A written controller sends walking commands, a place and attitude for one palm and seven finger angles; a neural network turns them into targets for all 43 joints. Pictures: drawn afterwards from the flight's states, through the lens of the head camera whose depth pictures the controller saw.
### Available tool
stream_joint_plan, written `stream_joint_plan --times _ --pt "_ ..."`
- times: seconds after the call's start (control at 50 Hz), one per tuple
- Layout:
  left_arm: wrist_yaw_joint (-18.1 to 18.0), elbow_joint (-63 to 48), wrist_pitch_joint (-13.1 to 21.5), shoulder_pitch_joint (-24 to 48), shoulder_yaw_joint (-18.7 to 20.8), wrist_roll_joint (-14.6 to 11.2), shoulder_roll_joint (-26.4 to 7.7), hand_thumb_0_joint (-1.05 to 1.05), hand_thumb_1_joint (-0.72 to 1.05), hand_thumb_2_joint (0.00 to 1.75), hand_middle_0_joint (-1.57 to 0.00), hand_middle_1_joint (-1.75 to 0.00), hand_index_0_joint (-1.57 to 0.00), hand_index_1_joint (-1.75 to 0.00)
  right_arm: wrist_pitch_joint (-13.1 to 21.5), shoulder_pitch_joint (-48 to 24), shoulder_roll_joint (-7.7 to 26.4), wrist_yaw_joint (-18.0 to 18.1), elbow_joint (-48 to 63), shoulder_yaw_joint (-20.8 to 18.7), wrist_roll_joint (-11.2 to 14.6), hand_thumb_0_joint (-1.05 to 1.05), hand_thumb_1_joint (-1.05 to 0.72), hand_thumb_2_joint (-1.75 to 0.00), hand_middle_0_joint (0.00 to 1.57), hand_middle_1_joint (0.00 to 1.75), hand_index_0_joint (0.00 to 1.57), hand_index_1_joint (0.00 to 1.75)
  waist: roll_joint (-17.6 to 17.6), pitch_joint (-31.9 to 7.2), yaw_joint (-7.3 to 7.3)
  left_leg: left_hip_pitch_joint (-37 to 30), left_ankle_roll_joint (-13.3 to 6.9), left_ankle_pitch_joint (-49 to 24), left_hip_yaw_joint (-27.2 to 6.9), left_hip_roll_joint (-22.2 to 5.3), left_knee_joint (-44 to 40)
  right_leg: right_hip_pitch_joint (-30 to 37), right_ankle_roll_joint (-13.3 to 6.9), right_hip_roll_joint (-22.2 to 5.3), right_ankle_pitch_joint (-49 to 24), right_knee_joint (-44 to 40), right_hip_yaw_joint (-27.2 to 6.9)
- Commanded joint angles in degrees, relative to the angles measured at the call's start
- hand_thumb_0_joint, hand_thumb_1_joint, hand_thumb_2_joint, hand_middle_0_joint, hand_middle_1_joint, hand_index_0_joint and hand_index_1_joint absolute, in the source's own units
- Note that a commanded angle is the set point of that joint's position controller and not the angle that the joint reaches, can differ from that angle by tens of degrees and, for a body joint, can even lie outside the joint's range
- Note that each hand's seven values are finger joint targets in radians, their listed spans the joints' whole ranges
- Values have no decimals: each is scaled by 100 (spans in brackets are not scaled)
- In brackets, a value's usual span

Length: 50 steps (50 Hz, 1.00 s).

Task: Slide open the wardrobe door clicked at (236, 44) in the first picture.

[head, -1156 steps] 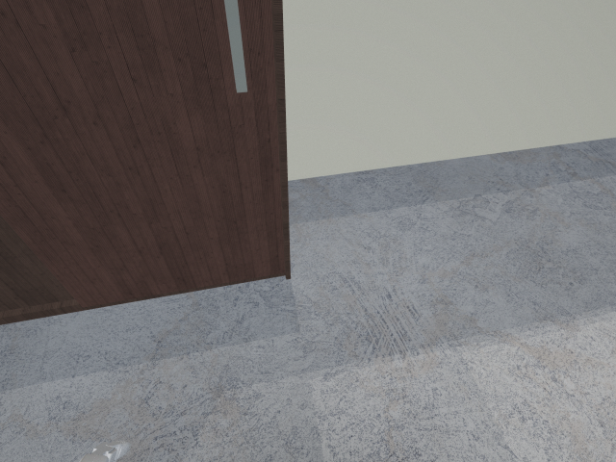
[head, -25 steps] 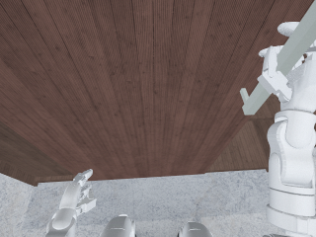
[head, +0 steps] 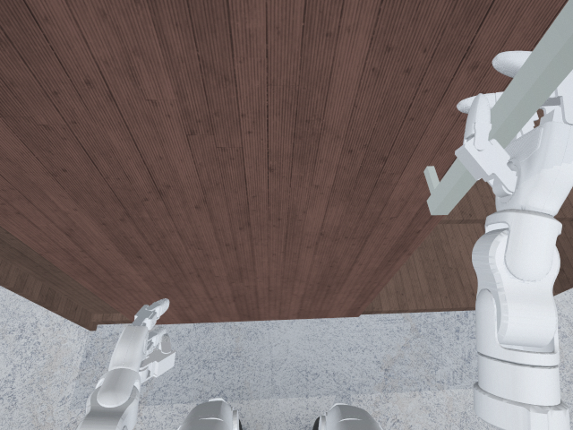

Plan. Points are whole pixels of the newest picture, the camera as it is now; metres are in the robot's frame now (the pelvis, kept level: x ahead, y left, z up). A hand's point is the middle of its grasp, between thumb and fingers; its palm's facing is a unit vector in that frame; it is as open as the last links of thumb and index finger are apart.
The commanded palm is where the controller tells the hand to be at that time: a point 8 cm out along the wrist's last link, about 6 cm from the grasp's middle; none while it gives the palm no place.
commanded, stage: step sideways, sliding the door along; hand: right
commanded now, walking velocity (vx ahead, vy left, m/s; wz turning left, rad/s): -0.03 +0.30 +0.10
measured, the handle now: (494, 105) +0.40 -0.20 +0.23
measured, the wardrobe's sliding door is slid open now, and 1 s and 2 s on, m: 0.55 0.56 0.56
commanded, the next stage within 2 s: stop walking and hold the door there in 0.58 s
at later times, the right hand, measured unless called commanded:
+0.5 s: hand (463, 134) +0.37 -0.16 +0.22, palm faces +0.54 +0.84 -0.07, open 6.4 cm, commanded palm +0.33 -0.12 +0.20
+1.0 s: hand (470, 138) +0.37 -0.17 +0.21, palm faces +0.55 +0.79 -0.27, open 6.2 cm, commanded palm +0.33 -0.20 +0.19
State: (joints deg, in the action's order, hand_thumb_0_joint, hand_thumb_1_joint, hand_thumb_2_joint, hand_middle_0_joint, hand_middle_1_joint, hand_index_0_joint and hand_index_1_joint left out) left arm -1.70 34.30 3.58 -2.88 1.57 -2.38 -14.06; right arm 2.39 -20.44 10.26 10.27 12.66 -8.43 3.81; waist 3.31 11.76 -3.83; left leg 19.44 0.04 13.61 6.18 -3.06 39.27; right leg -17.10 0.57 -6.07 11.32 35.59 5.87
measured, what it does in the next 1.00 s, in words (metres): steps to the left: left foot, then right foot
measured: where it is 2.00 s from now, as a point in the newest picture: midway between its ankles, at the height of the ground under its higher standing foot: outside the picture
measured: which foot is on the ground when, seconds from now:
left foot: down 0.00-0.00, up 0.02-0.32, down 0.34-0.52, up 0.54-0.88, down 0.90-1.00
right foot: down 0.00-0.36, up 0.38-0.50, down 0.52-0.92, up 0.94-1.00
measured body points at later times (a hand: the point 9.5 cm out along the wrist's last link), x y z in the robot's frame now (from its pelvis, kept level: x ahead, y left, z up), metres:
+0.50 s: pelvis +0.01 +0.10 +0.00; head +0.10 +0.10 +0.44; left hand +0.22 +0.33 -0.10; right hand +0.34 -0.20 +0.22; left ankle +0.02 +0.25 -0.72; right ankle +0.01 -0.01 -0.72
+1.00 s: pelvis +0.02 +0.13 +0.00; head +0.05 +0.15 +0.45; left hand +0.21 +0.37 -0.09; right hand +0.34 -0.21 +0.23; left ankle +0.05 +0.23 -0.73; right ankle +0.01 +0.00 -0.69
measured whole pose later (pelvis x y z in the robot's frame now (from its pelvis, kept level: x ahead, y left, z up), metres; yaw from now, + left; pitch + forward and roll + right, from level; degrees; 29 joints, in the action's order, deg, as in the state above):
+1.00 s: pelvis +0.02 +0.13 +0.00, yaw +6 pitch -2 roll +1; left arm -2.6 34.4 3.9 -5.3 -1.9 -2.5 -14.0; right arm 5.8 -11.6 27.9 7.7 -7.8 -29.0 4.7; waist 3.9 5.8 -2.2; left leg 16.1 -2.6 13.8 6.2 0.0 31.5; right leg -19.1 2.2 -4.0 30.2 52.0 2.4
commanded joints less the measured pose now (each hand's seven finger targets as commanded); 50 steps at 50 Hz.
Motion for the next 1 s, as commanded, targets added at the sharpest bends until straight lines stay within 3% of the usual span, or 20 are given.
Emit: stream_joint_plan --times 0.0,0.06,0.16,0.26,0.3,0.34,0.38,0.42,0.46,0.5,0.52,0.56,0.66,0.68,0.72,0.84,0.86,0.9,0.94,0.98 --pt "332 -1088 245 235 456 18 -712 0 90 90 -20 -30 -20 -30 1121 -2665 -422 -816 2010 1924 -108 0 -90 -90 45 140 45 140 268 -3311 532 1444 49 1910 -879 175 2873 3213 -1184 -2643 -5487 -875 -1774" --pt "389 -969 330 234 390 58 -545 0 90 90 -20 -30 -20 -30 1061 -3038 -232 -822 2039 1754 -94 0 -90 -90 45 140 45 140 1299 -2746 462 1597 119 1337 -692 -127 2464 2920 -1062 -2223 -4426 -984 -1017" --pt "314 -1086 377 62 317 41 -550 0 90 90 -20 -30 -20 -30 818 -2838 29 -868 1666 1506 -34 0 -90 -90 45 140 45 140 1595 -2581 469 446 229 572 -83 160 1281 2300 -597 -1771 -3805 -1192 71" --pt "285 -1058 513 -78 248 -68 -532 0 90 90 -20 -30 -20 -30 837 -2526 561 -720 1351 984 4 0 -90 -90 45 140 45 140 1780 -2495 496 -505 205 -7 130 499 -524 2340 -282 -1604 -3718 -624 191" --pt "298 -1081 573 -48 170 -151 -393 0 90 90 -20 -30 -20 -30 867 -2526 784 -680 1419 816 -27 0 -90 -90 45 140 45 140 1075 -2675 426 -1354 200 -1677 27 246 -1560 1946 -409 -1142 -2933 150 160" --pt "179 -1039 563 139 75 -114 -134 0 90 90 -20 -30 -20 -30 877 -2457 1480 -550 1249 363 -115 0 -90 -90 45 140 45 140 -933 -2579 434 -2207 -349 -6023 -1166 -1246 -1479 -16 31 -81 1508 1496 270" --pt "48 -828 526 -47 145 -127 -265 0 90 90 -20 -30 -20 -30 821 -2014 1563 -406 1547 28 10 0 -90 -90 45 140 45 140 -2027 -3152 261 -2992 -903 -7782 -1712 -1684 -762 -813 172 231 2877 2333 -332" --pt "-62 -677 533 44 -6 -98 -165 0 90 90 -20 -30 -20 -30 869 -2102 1190 -293 1906 210 28 0 -90 -90 45 140 45 140 -1658 -3186 377 -3171 -869 -7550 -1370 -1532 -281 -815 76 158 2384 1011 -398" --pt "-136 -655 484 26 79 -52 -243 0 90 90 -20 -30 -20 -30 971 -2267 1078 -278 2178 389 36 0 -90 -90 45 140 45 140 -843 -3362 580 -1845 -371 -5406 -692 -904 363 1138 60 -78 -493 -919 -2" --pt "26 -938 519 133 333 -46 -603 0 90 90 -20 -30 -20 -30 987 -2289 490 -440 2173 829 120 0 -90 -90 45 140 45 140 1033 -3698 364 676 207 1618 -556 47 1525 3247 -982 -2338 -6260 -939 -1807" --pt "180 -895 599 68 413 -79 -698 0 90 90 -20 -30 -20 -30 977 -2662 393 -561 2090 914 -45 0 -90 -90 45 140 45 140 741 -3505 395 959 81 1912 -733 170 2125 3329 -957 -2132 -5528 -776 -1238" --pt "221 -926 749 58 295 -46 -476 0 90 90 -20 -30 -20 -30 874 -2978 290 -563 2509 1107 -2 0 -90 -90 45 140 45 140 1552 -3078 473 1036 76 1696 -601 50 2144 3143 -835 -1792 -5248 -914 -906" --pt "189 -1023 889 -126 218 2 -490 0 90 90 -20 -30 -20 -30 503 -2313 108 -594 2242 1378 -98 0 -90 -90 45 140 45 140 1353 -2730 475 601 156 672 -17 242 1463 2995 -514 -1189 -4681 -1144 -74" --pt "-33 -420 563 -568 344 37 -1080 0 90 90 -20 -30 -20 -30 555 -846 4450 -321 -650 -2888 -94 0 -90 -90 45 140 45 140 1190 -2795 282 900 263 729 9 294 1671 3033 -582 -1319 -5032 -1263 -39" --pt "23 -854 444 -351 110 82 -660 0 90 90 -20 -30 -20 -30 564 -1157 2464 -455 408 -1222 -93 0 -90 -90 45 140 45 140 1583 -2554 407 760 209 777 94 427 685 2898 -555 -1325 -5033 -1138 -158" --pt "-33 -851 396 -304 -28 -2 -690 0 90 90 -20 -30 -20 -30 693 -429 3065 -355 -197 -1903 -76 0 -90 -90 45 140 45 140 1109 -2529 290 -926 120 -1166 169 438 -1588 2040 -201 -1014 -3803 -276 300" --pt "-68 -853 339 -319 -41 4 -667 0 90 90 -20 -30 -20 -30 708 -263 3236 -335 -392 -2001 -116 0 -90 -90 45 140 45 140 563 -2633 325 -1515 29 -3118 -124 62 -1660 1515 -92 -729 -2896 216 478" --pt "-184 -898 296 -287 -67 45 -483 0 90 90 -20 -30 -20 -30 720 46 3555 -266 -1008 -2484 -122 0 -90 -90 45 140 45 140 -858 -2553 298 -2306 -778 -6925 -1824 -1569 -1289 -476 173 351 2057 1810 13" --pt "-200 -635 283 -419 -19 -31 -610 0 90 90 -20 -30 -20 -30 643 -123 3647 -191 -1311 -2673 -68 0 -90 -90 45 140 45 140 -1679 -2705 259 -2137 -895 -5939 -2110 -1878 -1306 -805 149 367 2367 2641 -865" --pt "-267 -553 261 -174 -80 -8 -576 0 90 90 -20 -30 -20 -30 709 -250 3579 -107 -1311 -2727 -95 0 -90 -90 45 140 45 140 -1411 -2760 298 -2078 -885 -5198 -1678 -1694 -1297 -714 161 373 2043 2328 -783"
